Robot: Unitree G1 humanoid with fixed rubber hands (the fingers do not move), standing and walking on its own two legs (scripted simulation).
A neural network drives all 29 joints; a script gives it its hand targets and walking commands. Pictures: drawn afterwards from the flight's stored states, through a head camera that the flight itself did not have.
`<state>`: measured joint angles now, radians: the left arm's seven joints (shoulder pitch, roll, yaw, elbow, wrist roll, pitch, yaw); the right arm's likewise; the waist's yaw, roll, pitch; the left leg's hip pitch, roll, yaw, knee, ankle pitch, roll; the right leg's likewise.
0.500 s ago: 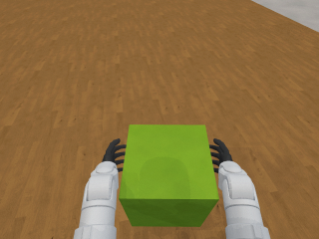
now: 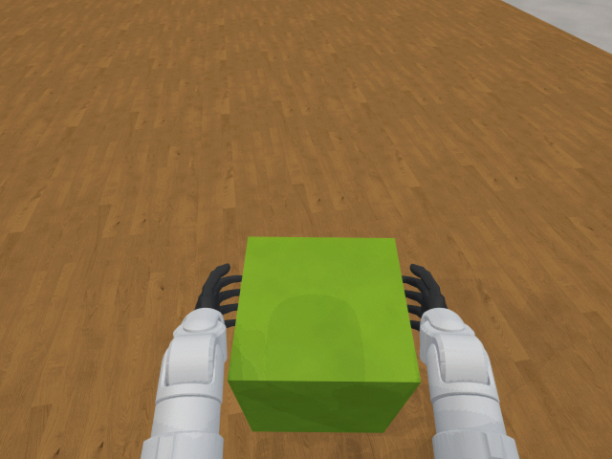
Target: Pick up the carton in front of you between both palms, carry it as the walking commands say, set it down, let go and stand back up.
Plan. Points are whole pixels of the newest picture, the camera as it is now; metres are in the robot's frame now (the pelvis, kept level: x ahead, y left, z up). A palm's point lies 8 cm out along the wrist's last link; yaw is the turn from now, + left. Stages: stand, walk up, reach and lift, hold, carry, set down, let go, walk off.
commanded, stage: hold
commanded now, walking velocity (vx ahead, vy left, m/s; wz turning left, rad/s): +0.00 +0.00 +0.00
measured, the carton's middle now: (319, 340) +0.30 +0.00 -0.04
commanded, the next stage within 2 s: set down in 0.64 s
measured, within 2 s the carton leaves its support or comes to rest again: neither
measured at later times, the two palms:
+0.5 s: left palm (216, 318) +0.28 +0.14 +0.05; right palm (449, 334) +0.26 -0.16 +0.05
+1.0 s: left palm (225, 304) +0.33 +0.14 +0.01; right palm (429, 315) +0.31 -0.16 +0.01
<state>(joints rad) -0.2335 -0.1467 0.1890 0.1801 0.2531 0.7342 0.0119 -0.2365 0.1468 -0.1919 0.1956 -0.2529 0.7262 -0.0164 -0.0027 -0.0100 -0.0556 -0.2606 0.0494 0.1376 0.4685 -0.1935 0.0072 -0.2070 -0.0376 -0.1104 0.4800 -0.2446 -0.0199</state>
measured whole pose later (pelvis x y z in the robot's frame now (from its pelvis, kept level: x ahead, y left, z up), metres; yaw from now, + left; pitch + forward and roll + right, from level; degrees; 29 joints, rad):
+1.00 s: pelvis -0.01 +0.01 -0.01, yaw -5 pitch -2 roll +0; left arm -0.52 -0.21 0.49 0.49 0.44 0.54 -0.05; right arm -0.52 0.21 -0.50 0.52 -0.45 0.52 0.04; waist 0.02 -0.02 0.09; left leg -0.27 -0.03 -0.02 0.54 -0.23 0.01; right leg -0.25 0.03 0.06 0.56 -0.27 0.00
